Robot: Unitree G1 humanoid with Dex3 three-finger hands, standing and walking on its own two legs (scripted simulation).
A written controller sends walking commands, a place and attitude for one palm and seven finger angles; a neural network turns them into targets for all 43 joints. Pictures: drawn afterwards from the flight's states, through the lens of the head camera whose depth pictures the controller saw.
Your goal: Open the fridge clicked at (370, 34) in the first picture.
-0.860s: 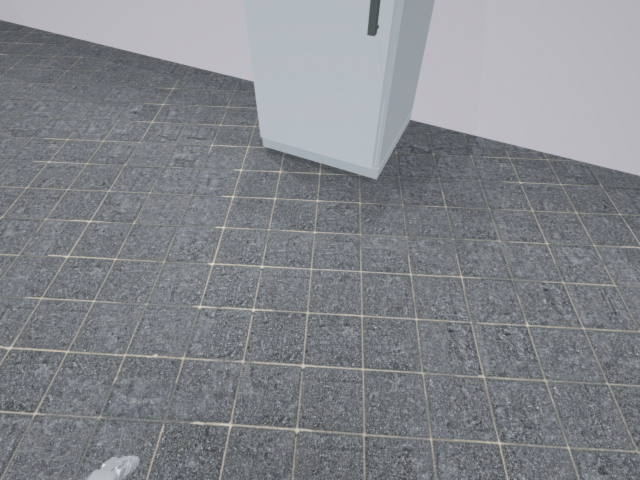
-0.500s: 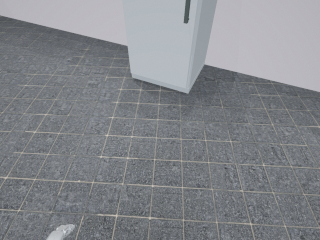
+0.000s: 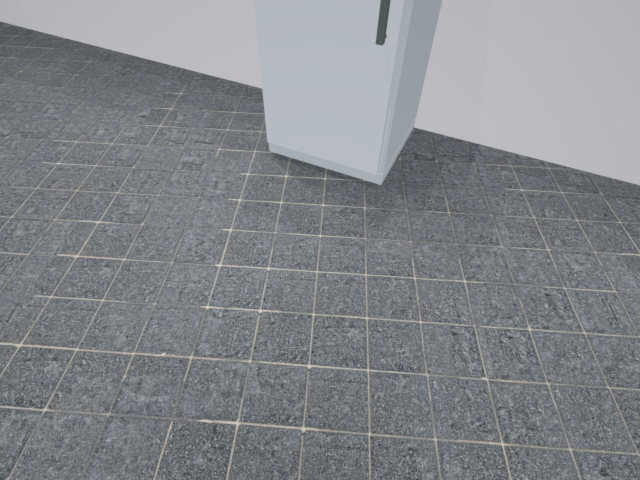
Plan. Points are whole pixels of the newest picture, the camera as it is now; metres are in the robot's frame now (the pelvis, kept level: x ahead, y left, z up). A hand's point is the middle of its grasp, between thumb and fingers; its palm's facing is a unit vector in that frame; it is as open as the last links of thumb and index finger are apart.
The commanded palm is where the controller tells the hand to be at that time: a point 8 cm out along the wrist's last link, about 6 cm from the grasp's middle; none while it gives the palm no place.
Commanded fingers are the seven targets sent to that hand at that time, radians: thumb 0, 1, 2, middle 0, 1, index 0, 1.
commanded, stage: look at it before walking up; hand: right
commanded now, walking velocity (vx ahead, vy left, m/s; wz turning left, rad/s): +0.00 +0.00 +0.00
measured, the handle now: out of the picture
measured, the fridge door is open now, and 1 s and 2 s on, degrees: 0 0 0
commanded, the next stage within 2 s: walk to a spot facing it in 0.58 s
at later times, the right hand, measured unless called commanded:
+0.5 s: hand out of the picture +0.06 -0.24 -0.16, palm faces -0.03 +0.95 -0.32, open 7.4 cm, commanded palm none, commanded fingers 0.00 -0.90 -0.90 0.20 0.30 0.20 0.30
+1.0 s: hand out of the picture +0.05 -0.19 -0.19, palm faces -0.09 +0.97 -0.21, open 7.4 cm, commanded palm none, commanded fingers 0.00 -0.90 -0.90 0.20 0.30 0.20 0.30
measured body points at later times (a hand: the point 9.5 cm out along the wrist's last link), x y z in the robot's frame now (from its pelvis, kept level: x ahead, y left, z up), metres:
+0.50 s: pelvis -0.01 +0.00 +0.00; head +0.00 +0.00 +0.45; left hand +0.07 +0.30 -0.13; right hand +0.07 -0.29 -0.13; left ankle +0.00 +0.12 -0.74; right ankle +0.00 -0.12 -0.74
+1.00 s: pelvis +0.04 +0.01 -0.02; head +0.05 +0.01 +0.43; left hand +0.04 +0.27 -0.17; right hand +0.05 -0.24 -0.17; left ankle +0.01 +0.12 -0.74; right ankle +0.00 -0.12 -0.74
